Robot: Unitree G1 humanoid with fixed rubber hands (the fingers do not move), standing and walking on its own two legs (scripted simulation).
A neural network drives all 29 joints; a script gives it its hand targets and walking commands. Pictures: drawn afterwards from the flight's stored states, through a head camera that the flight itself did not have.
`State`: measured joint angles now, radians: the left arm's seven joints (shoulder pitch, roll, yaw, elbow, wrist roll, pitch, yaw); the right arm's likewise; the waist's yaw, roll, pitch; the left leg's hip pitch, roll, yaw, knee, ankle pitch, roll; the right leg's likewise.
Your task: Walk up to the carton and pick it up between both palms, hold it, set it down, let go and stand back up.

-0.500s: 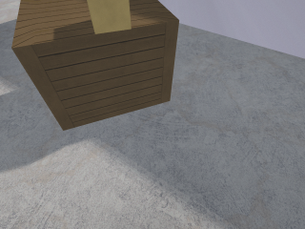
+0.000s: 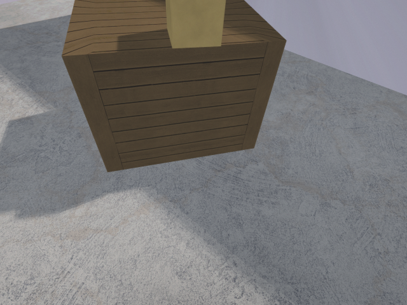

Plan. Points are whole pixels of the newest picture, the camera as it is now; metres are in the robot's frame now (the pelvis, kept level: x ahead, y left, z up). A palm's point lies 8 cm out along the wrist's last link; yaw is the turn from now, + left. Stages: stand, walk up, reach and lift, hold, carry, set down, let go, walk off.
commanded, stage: walk up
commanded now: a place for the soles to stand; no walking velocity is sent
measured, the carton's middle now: (193, 6) +1.17 +0.00 +0.11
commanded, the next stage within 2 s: none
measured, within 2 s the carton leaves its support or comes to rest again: neither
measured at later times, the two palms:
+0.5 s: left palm (118, 226) +0.32 +0.20 -0.11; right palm (323, 292) +0.16 -0.27 -0.13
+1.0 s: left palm (95, 216) +0.36 +0.27 -0.13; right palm (255, 150) +0.56 -0.19 -0.10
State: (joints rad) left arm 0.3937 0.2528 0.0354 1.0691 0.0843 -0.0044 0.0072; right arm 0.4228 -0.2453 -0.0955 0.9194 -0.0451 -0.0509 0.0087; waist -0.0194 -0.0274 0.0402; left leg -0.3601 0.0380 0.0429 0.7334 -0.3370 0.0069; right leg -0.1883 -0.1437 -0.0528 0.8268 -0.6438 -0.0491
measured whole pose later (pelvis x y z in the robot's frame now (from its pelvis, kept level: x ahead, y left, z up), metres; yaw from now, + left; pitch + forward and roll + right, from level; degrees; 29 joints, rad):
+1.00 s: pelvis +0.45 +0.03 +0.01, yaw +8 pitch -3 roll -1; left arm 0.48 0.25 0.00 0.90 0.05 0.00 -0.02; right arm 0.30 -0.17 -0.02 0.75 -0.02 -0.06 -0.01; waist 0.02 -0.04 0.10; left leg -0.37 0.02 0.06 0.70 -0.27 0.03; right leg -0.34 -0.06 -0.05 1.16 -0.48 -0.01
